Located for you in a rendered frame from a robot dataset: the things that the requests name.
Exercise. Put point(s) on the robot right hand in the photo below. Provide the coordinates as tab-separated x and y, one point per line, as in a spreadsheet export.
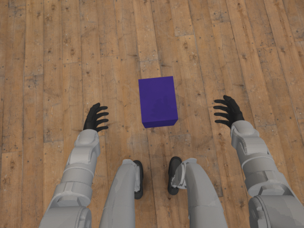
233	110

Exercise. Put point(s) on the robot right upper arm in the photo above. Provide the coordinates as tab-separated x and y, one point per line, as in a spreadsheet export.
275	211

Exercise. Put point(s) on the right robot forearm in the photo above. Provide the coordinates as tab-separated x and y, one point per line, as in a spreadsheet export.
257	163

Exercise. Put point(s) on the left robot foot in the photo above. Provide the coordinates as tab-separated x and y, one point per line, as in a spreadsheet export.
139	194

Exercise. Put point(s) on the carton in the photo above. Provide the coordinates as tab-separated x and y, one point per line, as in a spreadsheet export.
158	102

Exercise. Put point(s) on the robot left hand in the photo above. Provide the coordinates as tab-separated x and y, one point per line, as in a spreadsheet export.
91	121

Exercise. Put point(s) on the left robot forearm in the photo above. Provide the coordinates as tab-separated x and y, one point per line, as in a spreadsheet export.
75	186

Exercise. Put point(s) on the right robot shin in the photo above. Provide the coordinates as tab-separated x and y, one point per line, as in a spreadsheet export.
175	178

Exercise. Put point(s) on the robot left upper arm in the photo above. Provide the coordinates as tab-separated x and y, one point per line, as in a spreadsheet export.
67	217

